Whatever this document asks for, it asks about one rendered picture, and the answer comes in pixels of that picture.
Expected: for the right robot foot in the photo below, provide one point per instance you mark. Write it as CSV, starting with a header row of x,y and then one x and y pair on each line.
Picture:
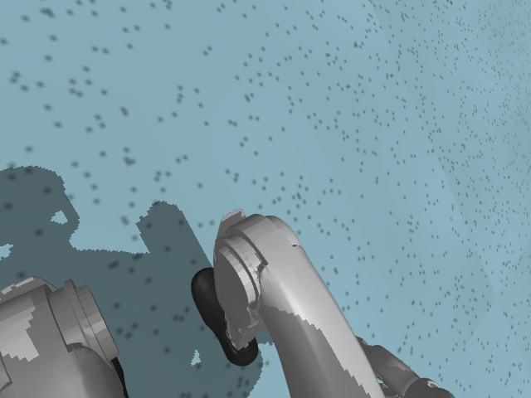
x,y
205,297

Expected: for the left robot foot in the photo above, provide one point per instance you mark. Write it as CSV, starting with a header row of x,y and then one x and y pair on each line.
x,y
120,373

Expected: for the right robot arm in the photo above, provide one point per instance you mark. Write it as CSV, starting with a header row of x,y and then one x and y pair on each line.
x,y
426,388

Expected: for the right robot hand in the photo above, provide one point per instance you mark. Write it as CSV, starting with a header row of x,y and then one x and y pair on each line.
x,y
394,373

